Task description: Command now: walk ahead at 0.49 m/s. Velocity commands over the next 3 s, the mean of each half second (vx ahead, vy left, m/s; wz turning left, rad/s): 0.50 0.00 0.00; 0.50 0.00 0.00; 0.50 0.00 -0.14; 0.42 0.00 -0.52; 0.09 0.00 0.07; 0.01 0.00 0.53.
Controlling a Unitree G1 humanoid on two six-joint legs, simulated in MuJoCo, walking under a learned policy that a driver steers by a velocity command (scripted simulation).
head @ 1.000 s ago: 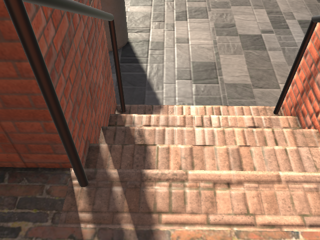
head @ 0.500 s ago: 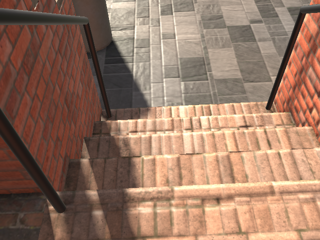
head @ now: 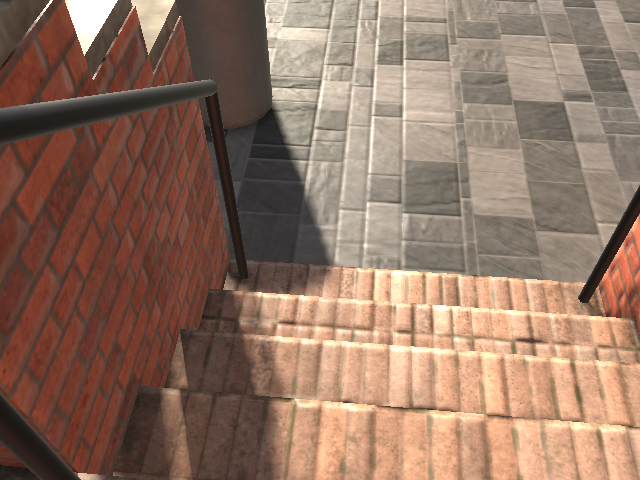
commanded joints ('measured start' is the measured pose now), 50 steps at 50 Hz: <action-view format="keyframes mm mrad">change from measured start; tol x32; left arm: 1 84 157 33 -2 0 10 9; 25 -242 126 64 -194 11 22 0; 30 234 170 108 -62 20 -17 -21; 50 78 100 43 -110 -27 22 63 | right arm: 1 -151 -82 -12 -111 9 -37 24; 6 446 -291 -86 25 -43 -36 1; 50 -55 -28 -32 -105 -11 62 35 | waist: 1 -16 -88 132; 7 -194 180 -422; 28 -7 86 -31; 31 38 -394 -27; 50 20 -121 96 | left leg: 1 -27 -32 23 -79 -45 27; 4 330 -112 77 -103 -59 93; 7 1020 318 -720 -244 -158 355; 14 334 143 -159 -404 71 226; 29 198 116 -63 188 316 162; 30 85 34 -45 478 256 99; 31 -128 -129 -48 838 -551 44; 33 -262 -164 -233 983 -597 70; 45 5 -43 -57 50 496 28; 50 77 -44 -42 -68 337 12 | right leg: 1 -1 -311 119 15 594 -117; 4 36 -259 77 344 1016 -72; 7 -706 23 210 1223 -254 14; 8 -786 -50 195 1249 -223 5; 18 -645 -211 105 624 206 47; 26 -700 -177 67 774 179 31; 29 -212 -77 -62 654 137 -3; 32 -115 -351 473 395 974 -168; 36 -446 -399 485 276 411 -227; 50 -496 -207 179 592 -15 -98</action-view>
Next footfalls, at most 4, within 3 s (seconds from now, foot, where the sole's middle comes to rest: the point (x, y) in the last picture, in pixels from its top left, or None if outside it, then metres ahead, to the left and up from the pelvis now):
0.10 left None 0.25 0.12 -0.77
0.58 right None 0.36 -0.14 -0.77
1.12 left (316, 445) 0.63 0.11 -0.96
1.66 right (414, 383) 0.91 -0.15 -1.15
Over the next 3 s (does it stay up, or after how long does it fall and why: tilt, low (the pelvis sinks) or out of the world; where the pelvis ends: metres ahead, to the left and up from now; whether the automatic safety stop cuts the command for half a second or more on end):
stays up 0.94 -0.13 -0.47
